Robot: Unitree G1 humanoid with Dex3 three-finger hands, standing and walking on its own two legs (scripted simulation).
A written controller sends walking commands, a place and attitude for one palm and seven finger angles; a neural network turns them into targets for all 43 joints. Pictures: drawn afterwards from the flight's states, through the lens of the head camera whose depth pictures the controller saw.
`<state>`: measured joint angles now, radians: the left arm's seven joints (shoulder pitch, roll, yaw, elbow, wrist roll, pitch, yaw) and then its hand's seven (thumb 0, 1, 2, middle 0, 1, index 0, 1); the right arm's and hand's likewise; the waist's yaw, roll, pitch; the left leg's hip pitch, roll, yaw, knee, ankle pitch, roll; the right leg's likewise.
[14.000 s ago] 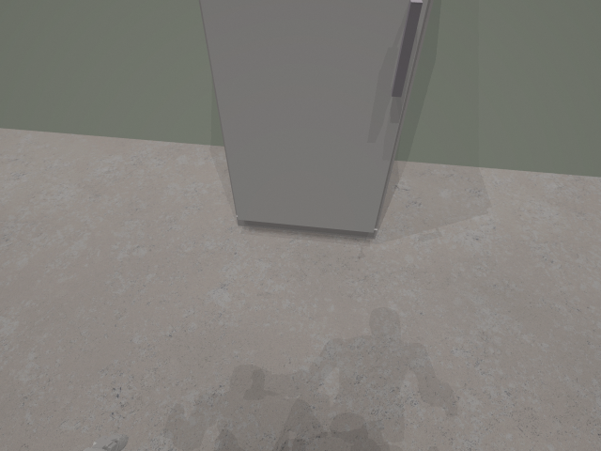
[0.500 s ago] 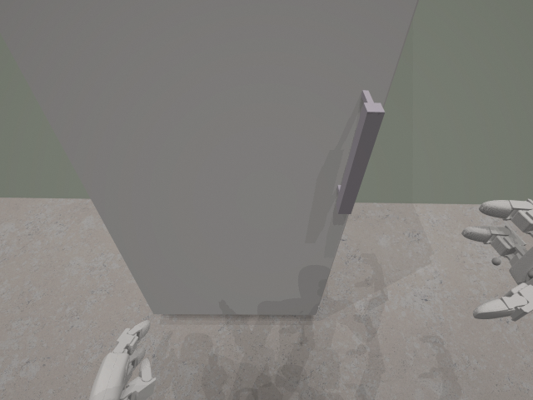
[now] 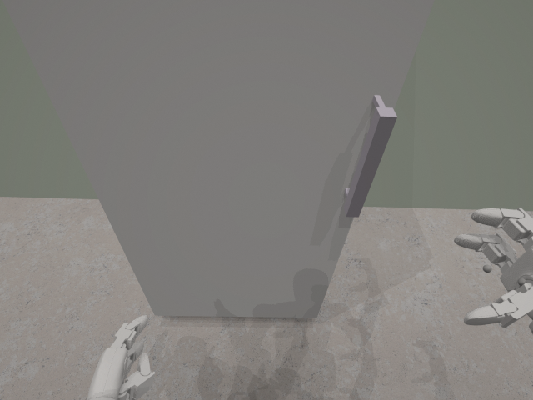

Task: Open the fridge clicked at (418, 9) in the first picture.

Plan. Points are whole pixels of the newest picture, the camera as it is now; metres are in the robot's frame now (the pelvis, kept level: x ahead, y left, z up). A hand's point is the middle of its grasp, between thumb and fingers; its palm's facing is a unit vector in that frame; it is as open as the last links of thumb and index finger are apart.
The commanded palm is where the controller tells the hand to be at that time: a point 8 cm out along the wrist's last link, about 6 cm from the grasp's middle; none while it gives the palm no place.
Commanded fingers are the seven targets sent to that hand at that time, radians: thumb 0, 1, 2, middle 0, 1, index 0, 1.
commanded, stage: move the hooked fingers beside the handle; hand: right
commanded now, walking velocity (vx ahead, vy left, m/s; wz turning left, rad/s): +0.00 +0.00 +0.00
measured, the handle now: (363, 160) +0.51 -0.16 +0.10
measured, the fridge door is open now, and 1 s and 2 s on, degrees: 0 0 0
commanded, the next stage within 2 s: none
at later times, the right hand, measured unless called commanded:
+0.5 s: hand (456, 232) +0.33 -0.26 +0.12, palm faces +0.01 +1.00 -0.02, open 14.0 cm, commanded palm +0.31 -0.31 +0.12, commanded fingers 0.00 0.50 -0.30 0.30 1.20 0.30 1.20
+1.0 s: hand (428, 204) +0.39 -0.24 +0.11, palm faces +0.00 +1.00 +0.00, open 14.0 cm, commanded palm +0.37 -0.29 +0.12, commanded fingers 0.00 0.50 -0.30 0.30 1.20 0.30 1.20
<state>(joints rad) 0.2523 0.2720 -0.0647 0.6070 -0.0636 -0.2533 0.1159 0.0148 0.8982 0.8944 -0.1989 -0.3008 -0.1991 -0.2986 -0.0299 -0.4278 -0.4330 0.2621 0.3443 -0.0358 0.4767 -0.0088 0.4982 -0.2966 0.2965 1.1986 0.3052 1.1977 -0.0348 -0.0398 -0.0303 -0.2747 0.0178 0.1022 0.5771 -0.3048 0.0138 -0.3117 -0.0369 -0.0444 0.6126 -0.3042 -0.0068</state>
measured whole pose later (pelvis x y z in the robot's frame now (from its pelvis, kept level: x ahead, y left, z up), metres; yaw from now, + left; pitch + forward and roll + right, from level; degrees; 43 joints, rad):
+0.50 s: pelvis +0.00 +0.00 +0.00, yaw +1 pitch +3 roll +1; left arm 0.30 0.28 -0.06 0.62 -0.07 -0.20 0.12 0.01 0.90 0.89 -0.20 -0.30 -0.20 -0.30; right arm -0.27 -0.45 -0.41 0.52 0.30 -0.08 0.45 -0.01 0.50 -0.30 0.30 1.20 0.30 1.20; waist 0.01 -0.03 -0.04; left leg -0.35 0.02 0.09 0.61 -0.31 0.01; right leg -0.37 -0.04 -0.06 0.63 -0.31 -0.01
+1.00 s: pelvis +0.01 -0.01 +0.00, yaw +1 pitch +5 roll +1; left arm 0.31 0.26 -0.05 0.62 -0.06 -0.13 0.09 0.01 0.90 0.89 -0.20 -0.30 -0.20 -0.30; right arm -0.44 -0.42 -0.35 0.66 0.23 -0.12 0.36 -0.01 0.50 -0.30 0.30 1.20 0.30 1.20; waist 0.03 -0.01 -0.05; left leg -0.39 0.03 0.07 0.61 -0.31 0.00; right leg -0.42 -0.03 -0.07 0.65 -0.32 -0.03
